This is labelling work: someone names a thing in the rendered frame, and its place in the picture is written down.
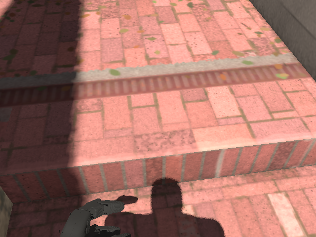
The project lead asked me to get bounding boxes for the left robot hand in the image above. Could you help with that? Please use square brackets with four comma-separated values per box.
[58, 198, 131, 237]

